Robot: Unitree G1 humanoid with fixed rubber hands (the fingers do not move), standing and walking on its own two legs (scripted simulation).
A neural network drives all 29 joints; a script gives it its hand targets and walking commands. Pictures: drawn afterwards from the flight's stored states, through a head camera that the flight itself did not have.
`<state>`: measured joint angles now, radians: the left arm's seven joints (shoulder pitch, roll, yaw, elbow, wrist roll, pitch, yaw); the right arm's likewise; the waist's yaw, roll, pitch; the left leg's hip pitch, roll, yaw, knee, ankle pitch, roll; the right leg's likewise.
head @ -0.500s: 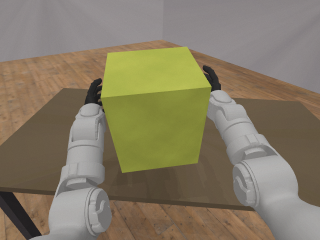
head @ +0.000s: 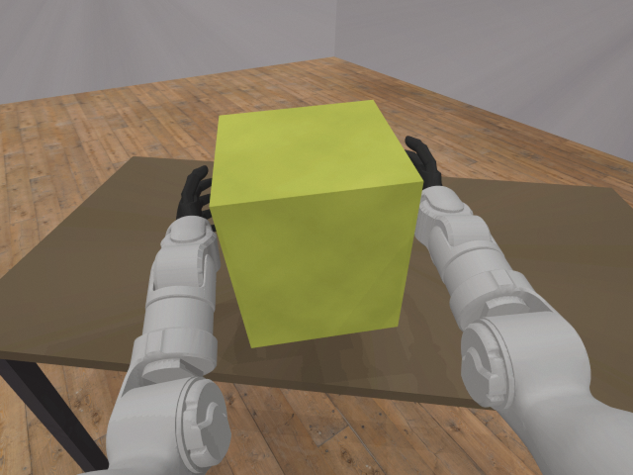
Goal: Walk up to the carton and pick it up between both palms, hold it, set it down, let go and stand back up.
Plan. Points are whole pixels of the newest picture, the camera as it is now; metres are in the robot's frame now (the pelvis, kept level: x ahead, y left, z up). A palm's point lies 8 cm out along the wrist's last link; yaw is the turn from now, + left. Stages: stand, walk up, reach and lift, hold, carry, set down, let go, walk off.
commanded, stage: set down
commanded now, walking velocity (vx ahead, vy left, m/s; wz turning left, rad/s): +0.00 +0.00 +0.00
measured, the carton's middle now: (311, 225) +0.41 +0.02 +0.17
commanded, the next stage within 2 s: none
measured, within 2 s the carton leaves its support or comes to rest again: rests again in 1.92 s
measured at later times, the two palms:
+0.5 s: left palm (204, 242) +0.38 +0.16 +0.16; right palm (422, 212) +0.43 -0.14 +0.18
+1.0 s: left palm (209, 260) +0.39 +0.16 +0.12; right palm (413, 227) +0.44 -0.14 +0.14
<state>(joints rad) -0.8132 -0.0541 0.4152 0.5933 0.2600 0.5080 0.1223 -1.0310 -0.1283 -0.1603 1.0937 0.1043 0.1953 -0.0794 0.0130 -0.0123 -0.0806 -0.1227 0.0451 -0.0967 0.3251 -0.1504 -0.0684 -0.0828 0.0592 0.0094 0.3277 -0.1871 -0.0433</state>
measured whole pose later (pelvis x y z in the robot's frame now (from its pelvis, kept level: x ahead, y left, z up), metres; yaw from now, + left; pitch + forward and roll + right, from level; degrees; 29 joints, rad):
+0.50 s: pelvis +0.00 +0.00 +0.00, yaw -1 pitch +0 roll +0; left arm -0.80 -0.10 0.45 0.64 0.28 0.42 0.14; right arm -0.99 -0.12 -0.25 1.13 0.00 0.09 -0.03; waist 0.06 -0.01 -0.09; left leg -0.18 0.06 -0.06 0.30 -0.13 -0.07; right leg -0.17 0.06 0.02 0.34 -0.18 -0.05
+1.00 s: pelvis +0.01 -0.01 +0.00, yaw -2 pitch +5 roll +0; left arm -0.74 -0.15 0.46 0.61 0.29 0.35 0.16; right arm -0.97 -0.12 -0.31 1.16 -0.07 0.00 0.03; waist 0.10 -0.01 -0.10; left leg -0.26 0.07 -0.04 0.30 -0.13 -0.08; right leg -0.25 0.07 0.01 0.33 -0.17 -0.06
